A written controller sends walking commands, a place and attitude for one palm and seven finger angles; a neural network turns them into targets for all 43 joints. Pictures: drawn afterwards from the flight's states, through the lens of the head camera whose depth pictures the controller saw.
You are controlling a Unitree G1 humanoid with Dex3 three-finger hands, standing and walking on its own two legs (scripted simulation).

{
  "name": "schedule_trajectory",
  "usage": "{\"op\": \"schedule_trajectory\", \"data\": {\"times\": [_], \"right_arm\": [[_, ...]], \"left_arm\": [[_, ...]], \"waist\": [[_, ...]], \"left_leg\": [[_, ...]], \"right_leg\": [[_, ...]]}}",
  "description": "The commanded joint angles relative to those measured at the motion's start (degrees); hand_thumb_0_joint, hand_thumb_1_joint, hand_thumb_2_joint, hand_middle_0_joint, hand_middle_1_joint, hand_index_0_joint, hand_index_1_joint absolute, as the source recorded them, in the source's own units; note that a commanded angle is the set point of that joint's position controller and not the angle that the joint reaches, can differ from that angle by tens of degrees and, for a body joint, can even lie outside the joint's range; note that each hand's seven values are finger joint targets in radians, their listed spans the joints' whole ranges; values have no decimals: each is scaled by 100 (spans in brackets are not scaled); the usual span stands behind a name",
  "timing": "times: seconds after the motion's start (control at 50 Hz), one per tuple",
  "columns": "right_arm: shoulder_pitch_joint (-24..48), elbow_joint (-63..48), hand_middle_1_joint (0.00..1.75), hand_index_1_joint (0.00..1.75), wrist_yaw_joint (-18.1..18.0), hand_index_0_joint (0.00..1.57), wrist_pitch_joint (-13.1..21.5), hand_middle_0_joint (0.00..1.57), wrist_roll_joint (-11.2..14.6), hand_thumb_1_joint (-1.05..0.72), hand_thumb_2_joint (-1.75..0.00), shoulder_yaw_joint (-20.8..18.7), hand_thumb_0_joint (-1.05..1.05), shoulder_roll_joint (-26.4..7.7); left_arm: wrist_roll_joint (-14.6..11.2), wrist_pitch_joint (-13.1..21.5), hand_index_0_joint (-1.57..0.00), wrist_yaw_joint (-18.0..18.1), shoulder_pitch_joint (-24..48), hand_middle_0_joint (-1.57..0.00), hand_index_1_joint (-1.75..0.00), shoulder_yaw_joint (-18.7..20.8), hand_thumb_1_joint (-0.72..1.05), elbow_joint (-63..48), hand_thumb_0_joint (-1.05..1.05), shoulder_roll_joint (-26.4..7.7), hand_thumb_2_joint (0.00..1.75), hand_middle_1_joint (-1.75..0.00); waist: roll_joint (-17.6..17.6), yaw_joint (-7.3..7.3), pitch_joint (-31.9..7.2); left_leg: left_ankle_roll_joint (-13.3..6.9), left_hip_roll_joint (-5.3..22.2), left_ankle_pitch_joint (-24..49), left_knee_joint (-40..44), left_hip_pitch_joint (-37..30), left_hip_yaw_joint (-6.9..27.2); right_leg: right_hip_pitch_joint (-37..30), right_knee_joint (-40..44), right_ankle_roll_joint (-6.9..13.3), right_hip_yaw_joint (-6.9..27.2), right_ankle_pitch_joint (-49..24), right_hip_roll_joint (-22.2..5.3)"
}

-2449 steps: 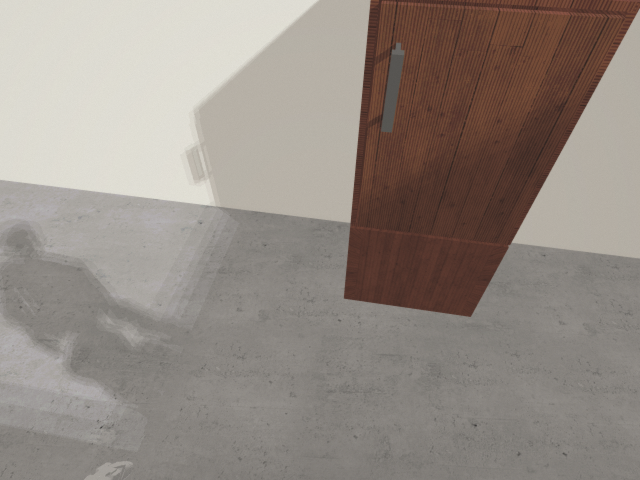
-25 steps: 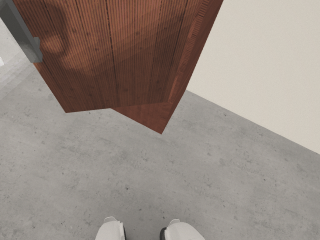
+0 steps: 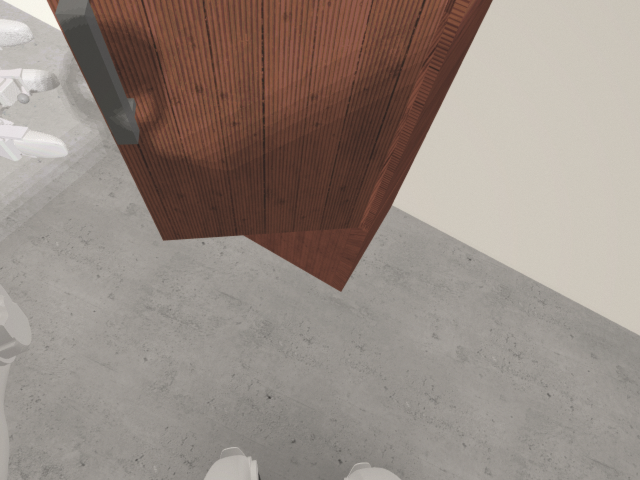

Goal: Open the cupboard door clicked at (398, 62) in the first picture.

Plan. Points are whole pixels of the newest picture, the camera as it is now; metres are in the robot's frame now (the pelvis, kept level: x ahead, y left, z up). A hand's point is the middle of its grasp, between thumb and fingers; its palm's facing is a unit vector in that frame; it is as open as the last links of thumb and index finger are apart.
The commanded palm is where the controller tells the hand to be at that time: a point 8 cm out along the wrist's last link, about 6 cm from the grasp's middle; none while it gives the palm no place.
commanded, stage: move the hooked fingers beside the handle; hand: left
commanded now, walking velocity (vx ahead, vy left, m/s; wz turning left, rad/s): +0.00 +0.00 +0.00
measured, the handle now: (107, 69) +0.56 +0.21 +0.14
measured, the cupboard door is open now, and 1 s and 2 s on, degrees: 38 38 38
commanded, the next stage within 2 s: slide the fingers in behind the handle in 0.20 s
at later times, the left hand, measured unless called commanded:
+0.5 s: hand (44, 96) +0.50 +0.26 +0.15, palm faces +0.04 -1.00 +0.01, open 14.0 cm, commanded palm +0.49 +0.30 +0.14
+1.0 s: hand (73, 94) +0.52 +0.23 +0.14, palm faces +0.05 -1.00 +0.00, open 13.9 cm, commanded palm +0.50 +0.27 +0.14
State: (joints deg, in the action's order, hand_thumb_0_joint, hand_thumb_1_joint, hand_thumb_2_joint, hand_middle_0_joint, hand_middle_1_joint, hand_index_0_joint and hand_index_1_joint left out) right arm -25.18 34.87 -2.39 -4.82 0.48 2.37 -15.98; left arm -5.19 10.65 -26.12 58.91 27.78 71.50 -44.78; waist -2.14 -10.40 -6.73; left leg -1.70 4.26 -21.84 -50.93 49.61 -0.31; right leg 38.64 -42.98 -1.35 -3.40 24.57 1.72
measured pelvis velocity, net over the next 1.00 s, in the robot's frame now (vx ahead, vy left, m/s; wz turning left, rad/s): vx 0.00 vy -0.02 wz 0.01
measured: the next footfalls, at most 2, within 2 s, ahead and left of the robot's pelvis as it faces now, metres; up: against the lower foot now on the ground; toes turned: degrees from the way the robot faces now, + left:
none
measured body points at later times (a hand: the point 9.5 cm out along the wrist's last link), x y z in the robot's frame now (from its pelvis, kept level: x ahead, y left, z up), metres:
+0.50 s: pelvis -0.02 -0.02 +0.00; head +0.10 +0.01 +0.43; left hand +0.50 +0.31 +0.15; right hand -0.06 -0.29 -0.10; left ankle +0.01 +0.09 -0.70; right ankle -0.05 -0.15 -0.70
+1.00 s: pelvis +0.00 -0.02 +0.00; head +0.11 +0.01 +0.44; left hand +0.51 +0.29 +0.15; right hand -0.03 -0.28 -0.10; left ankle +0.01 +0.09 -0.70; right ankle -0.05 -0.15 -0.70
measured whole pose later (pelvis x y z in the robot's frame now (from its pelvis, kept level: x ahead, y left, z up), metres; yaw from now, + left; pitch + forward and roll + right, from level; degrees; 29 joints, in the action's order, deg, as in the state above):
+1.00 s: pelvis +0.00 -0.02 +0.00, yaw +0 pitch +20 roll -4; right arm -26.3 37.1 -2.3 -3.4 0.4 1.8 -15.8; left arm -4.9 11.8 -20.6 60.2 25.1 71.9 -41.2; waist -2.6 -10.9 -5.9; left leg -0.6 4.6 -20.8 -49.9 49.0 0.1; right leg 38.7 -43.5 -0.3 -3.6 24.6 2.2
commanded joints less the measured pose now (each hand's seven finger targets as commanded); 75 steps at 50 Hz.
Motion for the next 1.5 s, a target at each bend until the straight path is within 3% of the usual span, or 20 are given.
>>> {"op": "schedule_trajectory", "data": {"times": [0.0,0.14,0.22,0.32,0.38,0.46,0.52,0.6,0.7,0.74,0.8,0.94,1.0,1.08,1.14,1.26,1.34,1.42,1.44,1.48], "right_arm": [[-1137,-147,30,30,-51,20,75,20,-61,-90,-90,-431,0,-1202],[-1008,-140,30,30,-112,20,113,20,-10,-90,-90,-365,0,-1232],[-1035,-136,30,30,-137,20,144,20,-20,-90,-90,-371,0,-1229],[-1043,-89,30,30,-175,20,150,20,32,-90,-90,-345,0,-1236],[-1079,-75,30,30,-220,20,162,20,57,-90,-90,-318,0,-1251],[-1152,-43,30,30,-222,20,214,20,23,-90,-90,-322,0,-1238],[-1212,-29,30,30,-195,20,223,20,-12,-90,-90,-357,0,-1226],[-1210,-31,30,30,-158,20,198,20,-3,-90,-90,-340,0,-1202],[-1227,-64,30,30,-149,20,183,20,-16,-90,-90,-373,0,-1190],[-1185,-33,30,30,-121,20,180,20,-13,-90,-90,-406,0,-1160],[-1217,21,30,30,-113,20,190,20,-21,-90,-90,-415,0,-1183],[-1174,100,30,30,-47,20,235,20,-44,-90,-90,-457,0,-1111],[-1207,81,30,30,-20,20,251,20,-68,-90,-90,-473,0,-1126],[-1148,123,30,30,22,20,267,20,-76,-90,-90,-493,0,-1083],[-1117,121,30,30,49,20,293,20,-96,-90,-90,-495,0,-1062],[-1077,149,30,30,75,20,324,20,-92,-90,-90,-500,0,-1038],[-1102,140,30,30,66,20,334,20,-94,-90,-90,-480,0,-1054],[-1091,144,30,30,91,20,364,20,-102,-90,-90,-486,0,-998],[-1116,148,30,30,87,20,351,20,-103,-90,-90,-499,0,-1022],[-1074,128,30,30,97,20,358,20,-82,-90,-90,-500,0,-1003]], "left_arm": [[-95,466,-30,218,2438,-30,-120,193,-50,-1444,0,-1551,30,-120],[55,555,-30,381,2880,-30,-120,274,-50,-974,0,-1910,30,-120],[118,705,-30,348,2888,-30,-120,342,-50,-1161,0,-2081,30,-120],[-58,490,-30,134,2890,-30,-120,6,-50,-659,0,-1648,30,-120],[-30,343,-30,92,2884,-30,-120,-3,-50,-486,0,-1798,30,-120],[8,450,-30,204,3076,-30,-120,38,-50,-710,0,-1868,30,-120],[-13,618,-30,263,2993,-30,-120,280,-50,-1035,0,-2052,30,-120],[4,532,-30,311,2813,-30,-120,283,-50,-830,0,-1983,30,-120],[66,497,-30,410,2772,-30,-120,331,-50,-1187,0,-2029,30,-120],[52,507,-30,447,2787,-30,-120,71,-50,-1237,0,-1613,30,-120],[-53,504,-30,457,2806,-30,-120,117,-50,-1109,0,-1539,30,-120],[-66,499,-30,555,2910,-30,-120,-364,-50,-1290,0,-755,30,-120],[-135,513,-30,679,2766,-30,-120,-155,-50,-1387,0,-803,30,-120],[-58,494,-30,848,3004,-30,-120,-418,-50,-1391,0,-443,30,-120],[5,574,-30,1003,3076,-30,-120,-368,-50,-1486,0,-451,30,-120],[16,598,-30,1149,3138,-30,-120,-524,-50,-1389,0,-156,30,-120],[79,587,-30,1263,3124,-30,-120,-203,-50,-1213,0,-568,30,-120],[155,717,-30,1325,3238,-30,-120,-516,-50,-1428,0,-220,30,-120],[156,734,-30,1335,3105,-30,-120,-342,-50,-1412,0,-405,30,-120],[46,688,-30,1281,3041,-30,-120,-560,-50,-1354,0,-56,30,-120]], "waist": [[-1272,-28,-2433],[-1102,-146,-2117],[-1248,-78,-2558],[-868,-251,-2118],[-766,-246,-1878],[-872,-281,-2040],[-1083,-152,-2587],[-1027,-127,-2279],[-1103,-70,-2537],[-1136,-171,-2426],[-902,-221,-2283],[-1206,-275,-2309],[-996,-169,-2438],[-990,-269,-2265],[-1175,-203,-2456],[-960,-249,-2366],[-769,-188,-2431],[-937,-255,-2451],[-895,-183,-2486],[-813,-227,-2370]], "left_leg": [[71,-49,3442,264,-3798,606],[20,-105,2461,324,-3231,525],[33,-93,2584,290,-3413,527],[-44,-112,2038,362,-3001,450],[-85,-142,1766,386,-2590,389],[-93,-116,1781,352,-2688,399],[-66,-128,2133,298,-2948,375],[-88,-163,2063,313,-2705,321],[-84,-169,2365,307,-2860,294],[-56,-137,2448,289,-3081,313],[-84,-150,2379,301,-2999,321],[-17,-114,2728,293,-3493,432],[-24,-126,2930,314,-3528,454],[-3,-115,2816,315,-3504,481],[21,-124,2922,290,-3626,499],[12,-140,2658,309,-3485,485],[-21,-180,2539,317,-3143,409],[-24,-182,2553,291,-3261,384],[-10,-169,2550,303,-3260,404],[-17,-178,2394,355,-3197,369]], "right_leg": [[628,267,213,-94,-2092,347],[574,300,181,10,-1793,288],[437,265,183,36,-1862,289],[460,419,136,48,-1648,301],[371,457,123,98,-1568,271],[422,462,117,126,-1495,275],[176,381,138,145,-1817,286],[124,391,133,124,-1852,300],[-71,350,134,134,-2209,300],[194,381,122,92,-2166,318],[161,423,130,102,-2153,338],[531,378,160,10,-2129,327],[323,342,187,-6,-2282,338],[504,337,163,-16,-2166,314],[493,291,187,3,-2179,304],[458,304,185,12,-2077,300],[130,281,159,78,-2249,274],[213,289,153,91,-2273,283],[154,282,171,81,-2235,285],[135,338,165,86,-2179,290]]}}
